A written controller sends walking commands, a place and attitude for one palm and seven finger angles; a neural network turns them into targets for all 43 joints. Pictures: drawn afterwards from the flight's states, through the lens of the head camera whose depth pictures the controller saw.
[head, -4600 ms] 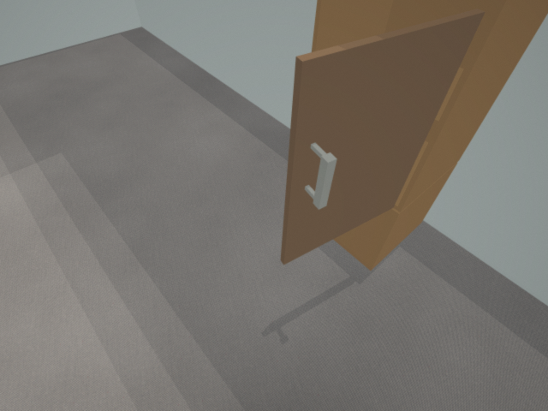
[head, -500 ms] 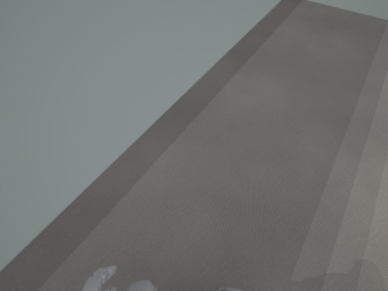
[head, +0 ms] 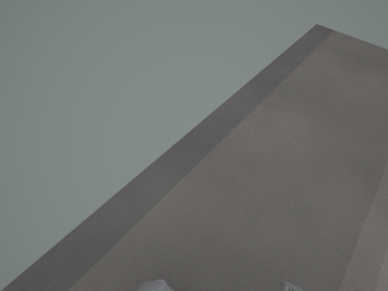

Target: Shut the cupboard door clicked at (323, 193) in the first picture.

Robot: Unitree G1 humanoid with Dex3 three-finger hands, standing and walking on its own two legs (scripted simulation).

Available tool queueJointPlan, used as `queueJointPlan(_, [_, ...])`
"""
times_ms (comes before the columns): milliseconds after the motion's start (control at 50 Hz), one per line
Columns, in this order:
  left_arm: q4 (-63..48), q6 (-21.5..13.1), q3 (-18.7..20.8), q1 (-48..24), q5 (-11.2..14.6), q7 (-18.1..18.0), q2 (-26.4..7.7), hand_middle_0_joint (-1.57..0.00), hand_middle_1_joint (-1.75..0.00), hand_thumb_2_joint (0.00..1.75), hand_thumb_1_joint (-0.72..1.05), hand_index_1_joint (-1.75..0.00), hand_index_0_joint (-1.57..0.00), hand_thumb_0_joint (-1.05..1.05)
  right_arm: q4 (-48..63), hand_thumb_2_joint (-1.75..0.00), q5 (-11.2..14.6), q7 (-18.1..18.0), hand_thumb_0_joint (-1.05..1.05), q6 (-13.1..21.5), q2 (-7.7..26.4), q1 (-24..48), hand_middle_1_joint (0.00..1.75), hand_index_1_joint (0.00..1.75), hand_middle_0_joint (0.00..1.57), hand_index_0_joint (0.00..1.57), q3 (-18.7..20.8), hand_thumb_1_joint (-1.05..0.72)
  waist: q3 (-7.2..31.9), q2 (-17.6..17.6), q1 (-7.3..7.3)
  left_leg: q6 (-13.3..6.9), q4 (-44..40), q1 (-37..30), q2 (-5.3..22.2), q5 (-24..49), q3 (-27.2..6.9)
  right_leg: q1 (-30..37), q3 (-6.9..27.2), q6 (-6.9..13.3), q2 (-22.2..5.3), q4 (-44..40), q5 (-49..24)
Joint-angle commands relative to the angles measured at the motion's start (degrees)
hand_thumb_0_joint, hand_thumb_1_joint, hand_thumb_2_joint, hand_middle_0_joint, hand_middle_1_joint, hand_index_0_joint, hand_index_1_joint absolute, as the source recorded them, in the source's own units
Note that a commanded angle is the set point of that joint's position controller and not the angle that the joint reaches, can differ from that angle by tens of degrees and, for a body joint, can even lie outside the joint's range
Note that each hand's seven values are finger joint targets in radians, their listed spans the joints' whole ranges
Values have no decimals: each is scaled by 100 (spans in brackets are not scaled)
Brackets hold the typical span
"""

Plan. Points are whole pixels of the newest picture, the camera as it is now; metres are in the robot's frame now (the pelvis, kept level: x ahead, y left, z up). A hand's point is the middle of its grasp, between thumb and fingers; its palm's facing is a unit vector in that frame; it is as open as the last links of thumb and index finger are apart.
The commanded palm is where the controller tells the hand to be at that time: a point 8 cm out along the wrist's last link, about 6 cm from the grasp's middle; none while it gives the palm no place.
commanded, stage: turn to face it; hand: left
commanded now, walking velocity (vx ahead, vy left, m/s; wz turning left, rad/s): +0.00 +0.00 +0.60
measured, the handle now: out of the picture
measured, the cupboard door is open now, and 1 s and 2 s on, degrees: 79 79 79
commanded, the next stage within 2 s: none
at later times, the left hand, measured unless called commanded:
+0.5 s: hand (135, 263) +0.19 +0.15 -0.13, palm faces +0.27 -0.93 -0.25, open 7.3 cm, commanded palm none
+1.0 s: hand out of the picture +0.07 +0.18 -0.15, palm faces +0.58 -0.77 -0.26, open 7.4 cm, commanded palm none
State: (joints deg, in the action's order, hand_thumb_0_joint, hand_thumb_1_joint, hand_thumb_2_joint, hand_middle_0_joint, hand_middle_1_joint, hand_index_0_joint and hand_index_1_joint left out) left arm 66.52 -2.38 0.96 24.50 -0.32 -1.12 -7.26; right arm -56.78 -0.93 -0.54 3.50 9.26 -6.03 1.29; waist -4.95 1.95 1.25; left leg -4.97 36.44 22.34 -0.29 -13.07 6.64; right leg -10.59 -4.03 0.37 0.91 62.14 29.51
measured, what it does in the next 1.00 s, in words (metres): walks ahead, turning left: right foot, then left foot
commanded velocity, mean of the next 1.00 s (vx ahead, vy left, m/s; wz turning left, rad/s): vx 0.00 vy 0.00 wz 0.60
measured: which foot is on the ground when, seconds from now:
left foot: down 0.00-0.36, up 0.38-0.74, down 0.76-1.00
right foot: up 0.00-0.34, down 0.36-0.74, up 0.76-1.00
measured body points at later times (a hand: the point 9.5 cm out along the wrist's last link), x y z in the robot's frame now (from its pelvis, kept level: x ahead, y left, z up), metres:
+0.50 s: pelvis +0.12 -0.07 +0.02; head +0.16 -0.07 +0.46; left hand +0.17 +0.20 -0.11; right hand +0.23 -0.31 -0.14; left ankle +0.04 +0.05 -0.63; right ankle +0.14 -0.17 -0.72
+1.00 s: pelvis +0.14 -0.05 +0.02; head +0.18 +0.01 +0.46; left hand +0.04 +0.22 -0.13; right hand +0.38 -0.19 -0.11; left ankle +0.11 +0.05 -0.72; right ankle +0.23 -0.19 -0.65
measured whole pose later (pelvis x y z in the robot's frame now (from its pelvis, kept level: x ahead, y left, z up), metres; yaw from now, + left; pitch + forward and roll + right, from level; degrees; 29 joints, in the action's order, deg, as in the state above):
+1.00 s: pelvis +0.14 -0.05 +0.02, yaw +35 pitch +1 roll -1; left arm 51.4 3.2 4.2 10.0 -1.4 -0.4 -16.2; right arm -50.7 -1.0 0.2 -1.8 12.8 -7.2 2.1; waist -6.3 1.6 1.0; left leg -1.9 30.0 18.1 -0.3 -13.2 -0.7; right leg -28.5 -0.4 -5.7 -5.0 60.1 23.5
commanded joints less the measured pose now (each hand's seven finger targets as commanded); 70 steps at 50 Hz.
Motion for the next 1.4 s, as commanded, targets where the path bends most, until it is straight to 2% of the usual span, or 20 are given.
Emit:
queueJointPlan(0, [-907, -45, 202, -606, -90, -10, -523, -20, -30, 90, 90, -30, -20, 0, -54, -90, 9, -171, 0, -50, 805, -1196, 30, 30, 20, 20, 190, -90, 140, -758, -249, -922, -1775, -826, 1827, 3354, -2217, -1980, 552, -277, -610, 1195, -535])
queueJointPlan(80, [-980, 216, 287, -282, -82, 35, -402, -20, -30, 90, 90, -30, -20, 0, 138, -90, 9, -143, 0, -81, 1009, -804, 30, 30, 20, 20, 231, -90, 787, -617, 105, -497, -1671, -453, 1197, 3179, -1350, -1316, 297, -451, -439, 34, -1000])
queueJointPlan(180, [-1473, 303, 367, -1180, -92, 44, -647, -20, -30, 90, 90, -30, -20, 0, 263, -90, -45, -71, 0, -247, 1148, -822, 30, 30, 20, 20, 353, -90, 630, -1087, -76, -511, -1803, -237, 1138, 1430, -1874, -1378, 227, -519, -393, -1124, -1218])
queueJointPlan(280, [-1628, 181, 388, -1107, -39, 22, -863, -20, -30, 90, 90, -30, -20, 0, 404, -90, -33, -81, 0, -377, 1280, -724, 30, 30, 20, 20, 464, -90, 723, -1066, 72, -264, -937, -162, 1008, 1975, -2271, -210, 169, -433, -71, -2912, -1439])
queueJointPlan(300, [-1576, 109, 417, -885, -41, 8, -1025, -20, -30, 90, 90, -30, -20, 0, 442, -90, 2, -57, 0, -370, 1206, -720, 30, 30, 20, 20, 463, -90, 905, -723, 178, 19, -562, 80, 723, 1442, -2101, 516, 348, -404, -342, -3803, -2081])
queueJointPlan(340, [-1575, 62, 573, -507, -122, -81, -1959, -20, -30, 90, 90, -30, -20, 0, 625, -90, 66, -29, 0, -341, 699, -892, 30, 30, 20, 20, 417, -90, 1480, 1702, 293, 766, 2153, 1461, -349, -2621, -642, 1697, 2674, 659, -3161, -4236, -4697])
queueJointPlan(360, [-1620, 72, 505, -644, -94, -110, -1820, -20, -30, 90, 90, -30, -20, 0, 603, -90, 28, -23, 0, -388, 902, -890, 30, 30, 20, 20, 434, -90, 1359, 1187, 210, 712, 3100, 1363, 43, -2470, -968, 1262, 2242, 1006, -3159, -4062, -4769])
queueJointPlan(460, [-1793, 117, 354, -1324, -92, -119, -1253, -20, -30, 90, 90, -30, -20, 0, 550, -90, 8, 135, 0, -603, 662, -523, 30, 30, 20, 20, 350, -90, 547, 940, -172, 878, 3167, 1204, 301, -1273, -579, 420, 278, 520, -2003, -4024, -4913])
queueJointPlan(620, [-1699, 136, 478, -864, -141, -72, -1639, -20, -30, 90, 90, -30, -20, 0, 868, -90, 41, 216, 0, -560, 665, 130, 30, 30, 20, 20, 262, -90, 679, 1061, 72, 769, 700, 391, 107, -1144, 77, 1021, -306, 492, -2151, -3463, -5703])
queueJointPlan(680, [-1726, 161, 502, -990, -104, -30, -1708, -20, -30, 90, 90, -30, -20, 0, 887, -90, 15, 201, 0, -543, 915, -249, 30, 30, 20, 20, 330, -90, 908, 859, -224, 623, -429, -781, -2, -322, 147, 471, -570, 228, -2089, -2700, -5157])
queueJointPlan(700, [-1791, 172, 489, -1117, -59, -4, -1678, -20, -30, 90, 90, -30, -20, 0, 757, -90, -8, 191, 0, -510, 1205, -747, 30, 30, 20, 20, 422, -90, 1216, 333, -553, 474, -999, -1848, 244, 718, -125, -203, -773, -10, -1967, -1838, -4338])
queueJointPlan(720, [-2028, 209, 412, -1265, -4, 52, -1273, -20, -30, 90, 90, -30, -20, 0, 712, -90, -63, 154, 0, -455, 1976, -1196, 30, 30, 20, 20, 614, -90, 1460, -1588, -816, -350, -1305, -2881, 1960, 2778, -2447, -1970, -885, -482, -1030, -315, -306])
queueJointPlan(740, [-2260, 283, 339, -1599, -45, 4, -1174, -20, -30, 90, 90, -30, -20, 0, 635, -90, 6, 88, 0, -495, 2276, -1498, 30, 30, 20, 20, 657, -90, 1610, -1847, -892, -1017, -1330, -2815, 2677, 4365, -3242, -2519, -61, -516, -709, 578, 1040])
queueJointPlan(760, [-2304, 341, 359, -1605, -77, -32, -1312, -20, -30, 90, 90, -30, -20, 0, 666, -90, 1, 67, 0, -524, 2172, -1256, 30, 30, 20, 20, 617, -90, 1394, -1163, -723, -1098, -1377, -2394, 2690, 3316, -2724, -2507, 335, -452, -888, 764, 838])
queueJointPlan(860, [-1849, 433, 412, -1303, -115, 52, -1278, -20, -30, 90, 90, -30, -20, 0, 969, -90, -19, -34, 0, -431, 1610, -195, 30, 30, 20, 20, 446, -90, 647, -1032, -191, -446, -1649, -1235, 1405, 1891, -1932, -2234, 420, -569, -691, 491, -589])
queueJointPlan(1100, [-1975, 289, 379, -1041, -30, 14, -1157, -20, -30, 90, 90, -30, -20, 0, 982, -90, -20, 12, 0, -522, 1562, -135, 30, 30, 20, 20, 577, -90, 933, -1153, -11, -253, -983, -453, 961, 1577, -2497, -154, 164, -458, -71, -2978, -1189])
queueJointPlan(1120, [-1905, 225, 429, -747, -42, -16, -1318, -20, -30, 90, 90, -30, -20, 0, 1021, -90, 29, 19, 0, -515, 1406, -95, 30, 30, 20, 20, 561, -90, 1051, -695, 163, -1, -558, 40, 670, 990, -2357, 643, 361, -418, -335, -3909, -1746])
queueJointPlan(1160, [-1956, 184, 541, -720, -149, -96, -2113, -20, -30, 90, 90, -30, -20, 0, 1157, -90, 54, 69, 0, -508, 963, -70, 30, 30, 20, 20, 504, -90, 916, 1700, 241, 727, 2178, 1419, -427, -2364, -908, 843, 2808, 646, -3011, -4764, -2680])
queueJointPlan(1240, [-2125, 184, 337, -1660, -62, -97, -1311, -20, -30, 90, 90, -30, -20, 0, 711, -90, -20, 175, 0, -705, 977, -404, 30, 30, 20, 20, 521, -90, 370, 1039, -326, 840, 3804, 1245, 167, -1037, -945, -9, 746, 512, -1924, -4343, -3246])
queueJointPlan(1380, [-1844, 148, 443, -855, -122, -103, -1495, -20, -30, 90, 90, -30, -20, 0, 771, -90, 39, 214, 0, -644, 696, 180, 30, 30, 20, 20, 349, -90, 675, 863, 101, 936, 1557, 811, 177, -1324, -295, 1168, 3, 548, -2072, -3786, -4963])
